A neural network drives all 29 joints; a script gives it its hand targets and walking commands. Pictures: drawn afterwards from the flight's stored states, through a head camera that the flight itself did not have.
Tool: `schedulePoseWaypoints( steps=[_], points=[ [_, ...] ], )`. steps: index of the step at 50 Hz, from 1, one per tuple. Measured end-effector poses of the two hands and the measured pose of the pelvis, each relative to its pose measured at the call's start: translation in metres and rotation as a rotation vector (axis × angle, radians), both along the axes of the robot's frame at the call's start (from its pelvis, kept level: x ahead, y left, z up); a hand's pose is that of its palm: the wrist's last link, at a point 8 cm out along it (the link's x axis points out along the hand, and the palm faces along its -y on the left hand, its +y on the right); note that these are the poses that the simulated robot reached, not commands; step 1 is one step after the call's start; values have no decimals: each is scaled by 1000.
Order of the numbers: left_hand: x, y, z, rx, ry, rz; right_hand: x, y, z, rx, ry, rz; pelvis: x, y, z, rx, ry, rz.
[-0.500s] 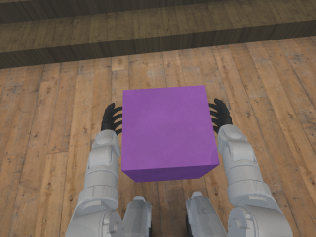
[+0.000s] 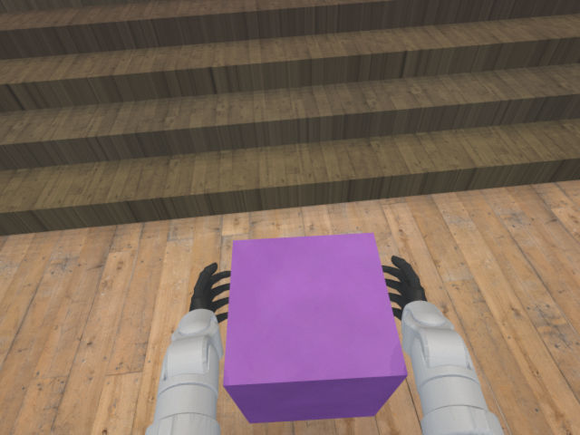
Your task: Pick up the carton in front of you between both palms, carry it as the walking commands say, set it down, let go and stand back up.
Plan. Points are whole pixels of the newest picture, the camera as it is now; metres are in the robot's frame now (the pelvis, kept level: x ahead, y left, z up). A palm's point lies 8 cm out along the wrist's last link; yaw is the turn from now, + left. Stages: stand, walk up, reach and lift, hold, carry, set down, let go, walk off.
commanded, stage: reach and lift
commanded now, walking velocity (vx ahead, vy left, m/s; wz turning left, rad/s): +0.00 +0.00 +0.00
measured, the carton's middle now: (307, 333) +0.31 +0.00 -0.07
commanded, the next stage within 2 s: hold in 1.16 s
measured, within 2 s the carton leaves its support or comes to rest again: neither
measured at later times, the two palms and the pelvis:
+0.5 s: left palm (193, 309) +0.29 +0.15 +0.05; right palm (423, 300) +0.29 -0.15 +0.05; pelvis -0.01 +0.00 +0.02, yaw +0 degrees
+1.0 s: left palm (192, 301) +0.30 +0.15 +0.06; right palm (423, 290) +0.30 -0.15 +0.06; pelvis +0.01 +0.00 +0.03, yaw +0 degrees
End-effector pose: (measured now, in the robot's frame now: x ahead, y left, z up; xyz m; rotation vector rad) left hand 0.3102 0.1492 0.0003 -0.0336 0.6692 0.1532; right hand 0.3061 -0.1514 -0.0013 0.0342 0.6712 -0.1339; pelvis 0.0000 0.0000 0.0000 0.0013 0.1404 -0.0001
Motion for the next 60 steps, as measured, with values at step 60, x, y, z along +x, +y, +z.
schedulePoseWaypoints(
  steps=[60],
  points=[
    [-12,1,66,53,-4,-47,-11,1,67,-50,-4,40,10,0,29,-1,-249,-2]
  ],
)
